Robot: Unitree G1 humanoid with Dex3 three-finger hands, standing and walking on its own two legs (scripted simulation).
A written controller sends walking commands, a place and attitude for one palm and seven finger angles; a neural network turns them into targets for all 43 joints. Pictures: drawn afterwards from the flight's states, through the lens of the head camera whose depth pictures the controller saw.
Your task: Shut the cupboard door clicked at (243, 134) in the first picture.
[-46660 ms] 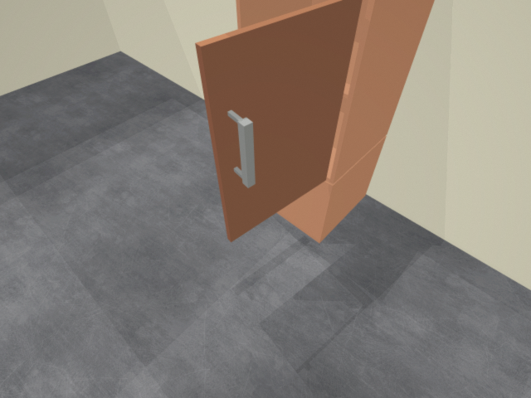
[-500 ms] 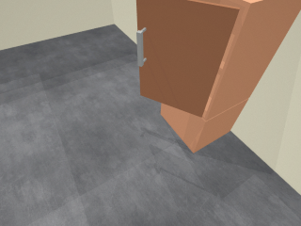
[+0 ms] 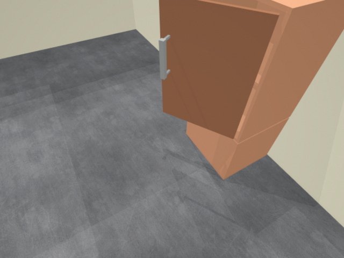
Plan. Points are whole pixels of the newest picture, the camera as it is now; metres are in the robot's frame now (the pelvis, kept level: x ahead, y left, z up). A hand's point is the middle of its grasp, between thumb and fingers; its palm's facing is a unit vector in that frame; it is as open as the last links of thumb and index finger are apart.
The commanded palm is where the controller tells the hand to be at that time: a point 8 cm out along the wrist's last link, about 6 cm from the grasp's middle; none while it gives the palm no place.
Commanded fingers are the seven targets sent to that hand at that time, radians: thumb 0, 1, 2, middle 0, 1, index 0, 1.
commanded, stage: walk to a spot facing it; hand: left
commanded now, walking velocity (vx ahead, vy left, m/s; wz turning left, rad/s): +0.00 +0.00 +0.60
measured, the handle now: (165, 57) +0.87 +0.07 +0.01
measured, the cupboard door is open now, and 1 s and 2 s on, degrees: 32 32 32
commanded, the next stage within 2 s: turn to face it in 1.80 s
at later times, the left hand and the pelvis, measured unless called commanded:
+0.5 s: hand out of the picture +0.01 +0.26 -0.17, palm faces +0.28 -0.92 -0.27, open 7.4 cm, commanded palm none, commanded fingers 0.00 0.90 0.90 -0.20 -0.30 -0.20 -0.30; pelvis -0.02 +0.03 -0.01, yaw +17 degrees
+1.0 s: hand out of the picture -0.09 +0.20 -0.19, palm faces +0.62 -0.75 -0.25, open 7.4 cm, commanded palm none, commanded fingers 0.00 0.90 0.90 -0.20 -0.30 -0.20 -0.30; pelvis -0.01 +0.00 -0.03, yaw +39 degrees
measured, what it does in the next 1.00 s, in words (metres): steps on the spot, turning left: right foot, then left foot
